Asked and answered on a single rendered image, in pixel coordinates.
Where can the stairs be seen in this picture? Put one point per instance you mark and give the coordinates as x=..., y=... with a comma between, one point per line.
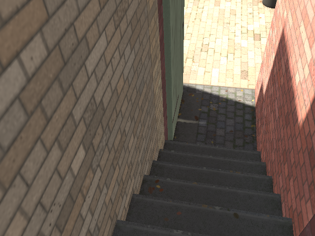
x=199, y=219

